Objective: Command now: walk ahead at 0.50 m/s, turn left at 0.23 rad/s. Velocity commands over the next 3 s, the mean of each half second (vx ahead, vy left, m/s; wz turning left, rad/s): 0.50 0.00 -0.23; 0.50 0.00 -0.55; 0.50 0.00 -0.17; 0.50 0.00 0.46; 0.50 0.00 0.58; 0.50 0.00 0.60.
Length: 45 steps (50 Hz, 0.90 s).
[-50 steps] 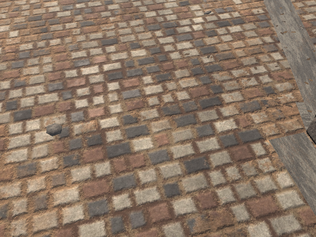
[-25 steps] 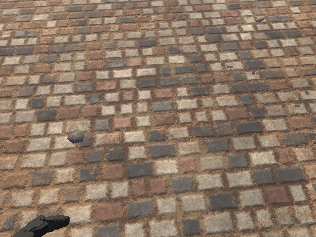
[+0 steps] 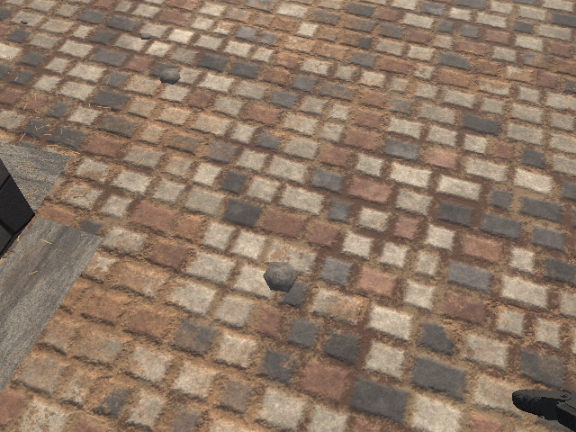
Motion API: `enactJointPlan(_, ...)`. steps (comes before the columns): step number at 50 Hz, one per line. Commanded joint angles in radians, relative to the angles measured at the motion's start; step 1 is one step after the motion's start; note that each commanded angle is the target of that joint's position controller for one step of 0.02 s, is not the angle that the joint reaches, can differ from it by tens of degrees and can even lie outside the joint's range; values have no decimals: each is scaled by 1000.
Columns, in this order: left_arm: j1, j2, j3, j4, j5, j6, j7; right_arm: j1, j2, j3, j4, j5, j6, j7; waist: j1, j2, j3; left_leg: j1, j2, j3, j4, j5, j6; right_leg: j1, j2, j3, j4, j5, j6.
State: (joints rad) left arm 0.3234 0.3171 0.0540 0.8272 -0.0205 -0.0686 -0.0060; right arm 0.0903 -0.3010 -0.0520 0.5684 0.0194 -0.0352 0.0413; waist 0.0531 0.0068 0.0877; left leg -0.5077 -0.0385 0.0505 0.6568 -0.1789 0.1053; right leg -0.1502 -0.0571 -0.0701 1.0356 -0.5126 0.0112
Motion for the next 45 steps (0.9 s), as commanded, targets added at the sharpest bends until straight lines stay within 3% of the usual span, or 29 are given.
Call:
enactJointPlan(1,-93,142,13,-140,-38,-54,-10,250,-159,-52,5,-11,-25,-9,-150,35,-250,683,355,-573,-354,-39,209,-615,-37,140,289,95,-37)
enactJointPlan(2,-97,131,12,-126,-19,-49,-4,190,-124,-40,8,-16,-32,-10,-111,11,-185,549,318,-459,-363,81,182,-565,-74,136,218,148,-32)
enactJointPlan(3,-60,132,17,-111,-12,-36,-4,157,-98,-30,8,-29,-41,-11,-74,35,-160,451,289,-380,-392,164,170,-487,-98,148,182,190,-26)
enactJointPlan(6,-2,86,11,-75,-6,6,-1,135,-97,-31,43,-29,-70,-10,-33,38,-124,333,269,-242,-480,245,167,-418,-104,144,115,256,5)
enactJointPlan(8,-52,69,8,-89,-5,18,4,147,-107,-37,71,-36,-80,-17,-45,30,-74,326,256,-157,-514,268,149,-479,-96,164,37,347,24)
enactJointPlan(12,-141,45,4,-109,-2,4,-10,149,-109,-35,98,-37,-79,-32,-78,38,-38,362,208,-7,-537,255,88,-487,-58,150,-219,606,25)
enactJointPlan(15,-234,18,-9,-143,-1,-2,-28,194,-130,-41,131,-29,-73,-38,-124,26,-3,427,241,30,-547,249,76,-494,-43,108,-351,666,8)
enactJointPlan(18,-298,18,-11,-186,0,-4,-48,235,-143,-49,164,-17,-51,-42,-145,20,16,567,287,47,-495,325,70,-565,-30,84,-418,581,-25)
enactJointPlan(20,-310,28,-7,-213,1,-3,-63,234,-158,-55,172,-10,-31,-49,-131,35,4,640,309,60,-426,482,55,-570,-7,49,-439,473,-55)
enactJointPlan(22,-245,62,11,-219,2,5,-66,210,-188,-64,165,-8,-14,-63,-78,80,-70,664,307,90,-279,835,27,-445,58,-12,-430,363,-96)
enactJointPlan(23,-145,99,32,-203,1,10,-63,200,-195,-64,160,-9,-5,-70,-19,88,-137,644,290,110,-130,947,7,-309,99,-33,-434,340,-123)
enactJointPlan(24,11,151,62,-170,-2,13,-50,189,-184,-57,154,-7,-2,-77,70,61,-221,528,250,138,91,889,-30,-62,125,-13,-496,405,-164)
enactJointPlan(25,138,246,92,-152,-4,25,-27,229,-121,-33,124,-27,-16,-79,93,-89,-330,224,174,145,425,480,-80,270,-62,298,-503,410,-255)
enactJointPlan(26,91,281,91,-180,-7,16,-28,286,-33,-1,89,-36,-50,-60,3,-270,-448,-141,-53,-22,748,-390,-136,535,-274,866,-644,298,-450)
enactJointPlan(27,99,196,68,-188,-3,9,-32,198,-128,-18,81,-6,-84,-38,74,-149,-457,-253,11,-190,784,-372,-111,555,-265,851,-710,225,-414)
enactJointPlan(28,69,154,57,-185,1,4,-29,124,-140,-18,54,22,-102,-29,67,-94,-314,-286,54,-171,730,-296,-91,436,-229,692,-720,257,-368)
enactJointPlan(29,7,141,52,-189,0,1,-29,100,-123,-13,49,5,-110,-34,16,5,-206,-265,97,-155,618,-231,-88,276,-182,584,-730,358,-332)
enactJointPlan(30,-44,105,42,-201,2,-1,-26,93,-136,-22,53,-21,-106,-42,-15,7,-162,-209,126,-149,531,-192,-97,171,-150,511,-743,474,-315)
enactJointPlan(31,-72,99,36,-217,13,0,-21,113,-135,-25,54,-29,-96,-41,-44,-21,-141,-153,135,-150,506,-167,-109,93,-128,480,-766,548,-318)
enactJointPlan(33,-86,112,41,-216,11,-1,-12,143,-114,-21,60,-37,-76,-42,-68,-38,-127,-114,138,-129,432,-147,-145,6,-110,433,-793,646,-330)
enactJointPlan(35,-75,136,47,-204,8,-1,1,105,-87,-10,49,-39,-63,-46,-64,-37,-102,-105,127,-104,313,-78,-177,-68,-79,369,-806,679,-317)
enactJointPlan(39,-30,153,54,-180,-3,16,19,-49,-49,8,19,-32,-70,-39,1,-80,-91,-1,63,-84,-4,211,-195,-132,-3,305,-778,556,-241)
enactJointPlan(42,22,154,55,-158,-9,27,23,-110,-73,-1,3,-14,-81,-27,24,-96,-95,38,34,-109,-114,245,-183,-78,-33,384,-734,466,-221)
enactJointPlan(45,16,145,56,-155,-7,33,26,-75,-115,-22,8,-9,-93,-21,-10,-128,-99,80,39,-140,-165,148,-138,6,-75,483,-648,437,-193)
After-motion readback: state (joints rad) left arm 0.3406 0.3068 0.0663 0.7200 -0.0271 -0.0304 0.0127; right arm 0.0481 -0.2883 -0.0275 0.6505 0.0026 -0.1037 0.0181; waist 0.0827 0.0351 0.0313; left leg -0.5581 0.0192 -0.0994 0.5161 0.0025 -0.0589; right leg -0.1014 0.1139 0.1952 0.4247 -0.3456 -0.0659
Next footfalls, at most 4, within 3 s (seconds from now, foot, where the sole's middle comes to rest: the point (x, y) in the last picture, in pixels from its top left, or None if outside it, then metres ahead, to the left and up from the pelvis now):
0.48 right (389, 428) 0.43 -0.17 -0.75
0.96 left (340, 290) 0.76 -0.06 -0.75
1.44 right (481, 274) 0.83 -0.43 -0.75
1.96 left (423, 164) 1.20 -0.31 -0.75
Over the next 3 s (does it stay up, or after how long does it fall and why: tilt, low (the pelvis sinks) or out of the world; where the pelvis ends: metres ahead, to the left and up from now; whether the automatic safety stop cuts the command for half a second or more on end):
stays up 1.56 -0.37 0.00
